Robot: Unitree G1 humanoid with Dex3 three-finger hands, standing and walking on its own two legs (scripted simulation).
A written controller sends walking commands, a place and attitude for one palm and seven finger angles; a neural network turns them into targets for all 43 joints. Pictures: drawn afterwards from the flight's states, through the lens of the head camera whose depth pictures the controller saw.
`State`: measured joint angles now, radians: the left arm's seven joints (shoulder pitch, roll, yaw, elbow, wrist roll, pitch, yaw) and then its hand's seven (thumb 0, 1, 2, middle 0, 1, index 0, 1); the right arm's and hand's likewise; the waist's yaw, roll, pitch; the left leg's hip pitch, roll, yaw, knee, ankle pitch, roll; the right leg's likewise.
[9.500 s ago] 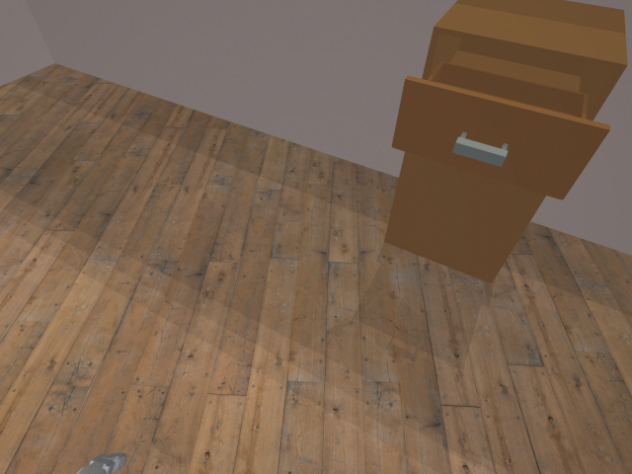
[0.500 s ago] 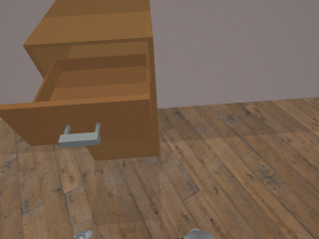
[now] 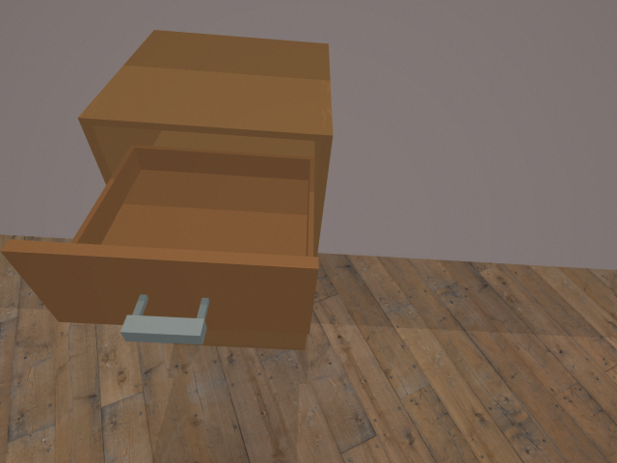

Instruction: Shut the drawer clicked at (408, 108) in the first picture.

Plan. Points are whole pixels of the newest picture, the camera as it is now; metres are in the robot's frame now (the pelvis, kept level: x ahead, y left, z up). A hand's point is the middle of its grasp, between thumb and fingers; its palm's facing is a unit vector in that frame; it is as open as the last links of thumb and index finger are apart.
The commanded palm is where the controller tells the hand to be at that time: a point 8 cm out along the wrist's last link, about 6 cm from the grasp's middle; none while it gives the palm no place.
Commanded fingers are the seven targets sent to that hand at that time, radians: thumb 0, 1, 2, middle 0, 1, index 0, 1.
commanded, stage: come to a stop and stand still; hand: left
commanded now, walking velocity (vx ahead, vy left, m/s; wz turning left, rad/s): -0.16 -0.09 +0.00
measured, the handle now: (169, 316) +0.30 +0.23 -0.01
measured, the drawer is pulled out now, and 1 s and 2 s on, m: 0.30 0.30 0.30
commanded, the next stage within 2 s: look again from close up in 1.64 s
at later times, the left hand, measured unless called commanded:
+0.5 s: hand out of the picture +0.00 +0.15 -0.17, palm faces +0.00 -0.98 -0.21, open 7.4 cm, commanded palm none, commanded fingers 0.00 0.90 0.90 -0.20 -0.30 -0.20 -0.30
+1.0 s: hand out of the picture +0.00 +0.11 -0.17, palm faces +0.04 -0.99 -0.15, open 7.4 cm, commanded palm none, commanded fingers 0.00 0.90 0.90 -0.20 -0.30 -0.20 -0.30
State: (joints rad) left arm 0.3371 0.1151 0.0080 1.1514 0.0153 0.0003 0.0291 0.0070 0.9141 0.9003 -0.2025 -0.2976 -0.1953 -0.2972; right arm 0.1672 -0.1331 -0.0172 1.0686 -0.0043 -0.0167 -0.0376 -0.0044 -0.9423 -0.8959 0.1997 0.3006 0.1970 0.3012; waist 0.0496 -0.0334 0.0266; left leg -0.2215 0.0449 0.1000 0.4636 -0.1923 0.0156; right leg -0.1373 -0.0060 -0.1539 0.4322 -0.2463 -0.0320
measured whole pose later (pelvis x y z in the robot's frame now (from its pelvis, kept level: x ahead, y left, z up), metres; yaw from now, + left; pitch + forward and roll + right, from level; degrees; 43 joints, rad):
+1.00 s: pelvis +0.03 -0.03 +0.00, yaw -1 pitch -1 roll +1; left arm 0.34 0.08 0.00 1.15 0.01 -0.02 0.04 0.01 0.91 0.90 -0.20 -0.30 -0.20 -0.30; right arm 0.32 -0.08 0.00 1.17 -0.01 0.00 -0.04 0.01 -0.90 -0.90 0.20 0.30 0.20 0.30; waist 0.00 0.00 0.02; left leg -0.18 0.07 0.11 0.39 -0.20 -0.03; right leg -0.11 0.02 -0.14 0.39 -0.27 -0.07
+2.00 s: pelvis +0.04 +0.00 -0.01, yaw -3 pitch -2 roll -1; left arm 0.33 0.13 0.00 1.07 0.02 0.00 0.05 0.01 0.91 0.90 -0.20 -0.30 -0.20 -0.30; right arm 0.29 -0.16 0.00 1.05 -0.02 -0.01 -0.03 0.02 -0.93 -0.90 0.20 0.30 0.20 0.30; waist -0.01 0.00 0.01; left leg -0.25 0.01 0.07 0.59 -0.32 0.03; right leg -0.15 0.01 -0.11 0.54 -0.35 -0.03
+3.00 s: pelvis +0.00 -0.03 -0.08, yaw +1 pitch +11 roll -2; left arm 0.58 0.21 0.12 -0.16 -0.28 -0.37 -0.29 0.02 0.90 0.90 -0.69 -0.83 -0.68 -0.83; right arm 0.15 -0.17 0.04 0.52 0.04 -0.20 -0.05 0.01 -0.90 -0.90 0.20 0.30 0.20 0.30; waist 0.05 0.04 -0.13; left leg -0.84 0.03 -0.03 1.09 -0.44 0.00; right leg -0.71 0.02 -0.18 1.06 -0.54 -0.09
